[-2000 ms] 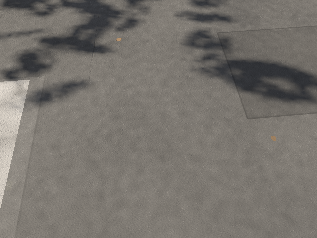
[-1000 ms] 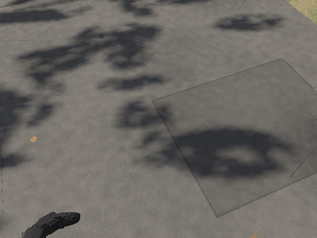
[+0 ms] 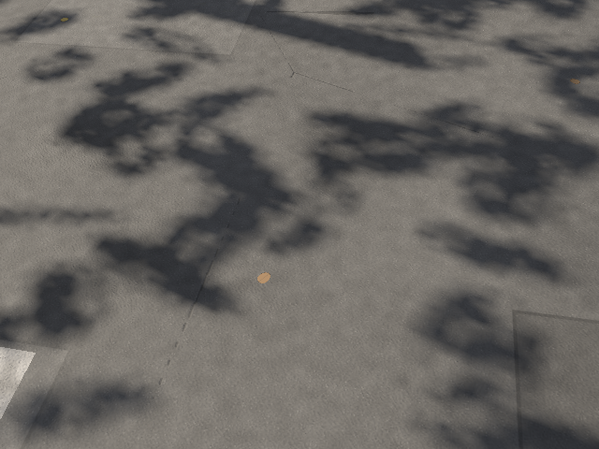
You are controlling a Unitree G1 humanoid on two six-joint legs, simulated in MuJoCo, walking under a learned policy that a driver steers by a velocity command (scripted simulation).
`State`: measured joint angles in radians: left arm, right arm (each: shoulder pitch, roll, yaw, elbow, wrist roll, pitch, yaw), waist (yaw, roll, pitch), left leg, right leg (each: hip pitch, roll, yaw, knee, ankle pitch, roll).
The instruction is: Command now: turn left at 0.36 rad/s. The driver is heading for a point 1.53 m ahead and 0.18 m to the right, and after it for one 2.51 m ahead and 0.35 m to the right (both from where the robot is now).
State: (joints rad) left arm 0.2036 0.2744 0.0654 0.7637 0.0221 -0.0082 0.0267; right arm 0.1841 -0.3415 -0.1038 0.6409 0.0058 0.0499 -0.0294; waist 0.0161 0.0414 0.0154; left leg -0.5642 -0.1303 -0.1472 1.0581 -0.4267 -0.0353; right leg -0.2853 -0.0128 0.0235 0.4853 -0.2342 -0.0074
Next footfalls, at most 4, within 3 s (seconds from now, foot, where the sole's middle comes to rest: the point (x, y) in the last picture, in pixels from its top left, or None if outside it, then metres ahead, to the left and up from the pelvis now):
0.24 left None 0.02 0.15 -0.78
2.00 left None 0.44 0.14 -0.78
2.54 right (373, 334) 0.76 -0.09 -0.78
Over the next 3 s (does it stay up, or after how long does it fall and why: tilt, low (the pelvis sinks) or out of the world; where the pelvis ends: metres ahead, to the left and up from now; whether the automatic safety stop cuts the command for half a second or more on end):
stays up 0.82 0.01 0.00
